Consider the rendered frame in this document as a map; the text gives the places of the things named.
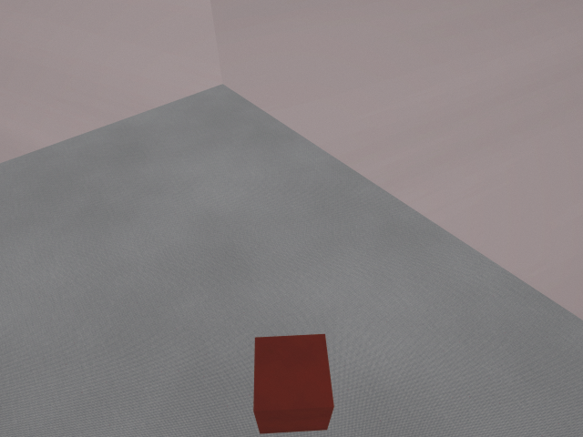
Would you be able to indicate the carton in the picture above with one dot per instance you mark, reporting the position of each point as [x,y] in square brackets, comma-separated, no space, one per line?
[292,384]

